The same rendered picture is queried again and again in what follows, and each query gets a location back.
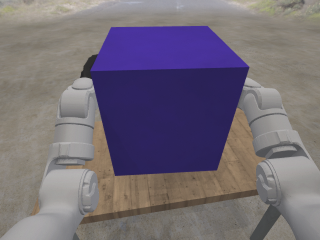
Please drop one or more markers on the robot left upper arm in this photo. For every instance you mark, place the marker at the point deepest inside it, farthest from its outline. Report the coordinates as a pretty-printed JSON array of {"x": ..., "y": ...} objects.
[{"x": 66, "y": 196}]

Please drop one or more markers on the robot right upper arm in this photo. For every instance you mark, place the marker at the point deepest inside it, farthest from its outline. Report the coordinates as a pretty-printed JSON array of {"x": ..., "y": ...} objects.
[{"x": 292, "y": 185}]

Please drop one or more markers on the table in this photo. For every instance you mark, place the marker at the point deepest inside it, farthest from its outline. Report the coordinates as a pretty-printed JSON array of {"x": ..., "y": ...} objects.
[{"x": 131, "y": 195}]

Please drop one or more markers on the carton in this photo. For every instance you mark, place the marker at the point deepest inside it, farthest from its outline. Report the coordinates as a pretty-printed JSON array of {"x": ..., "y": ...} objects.
[{"x": 167, "y": 96}]

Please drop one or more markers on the robot right forearm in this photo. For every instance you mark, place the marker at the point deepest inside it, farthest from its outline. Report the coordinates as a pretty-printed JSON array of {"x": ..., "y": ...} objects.
[{"x": 271, "y": 130}]

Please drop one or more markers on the left robot hand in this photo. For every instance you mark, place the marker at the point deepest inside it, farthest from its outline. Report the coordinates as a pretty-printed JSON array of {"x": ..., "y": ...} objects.
[{"x": 87, "y": 67}]

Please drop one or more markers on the robot left forearm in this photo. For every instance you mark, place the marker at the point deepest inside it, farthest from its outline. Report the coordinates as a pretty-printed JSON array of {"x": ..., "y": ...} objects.
[{"x": 74, "y": 126}]

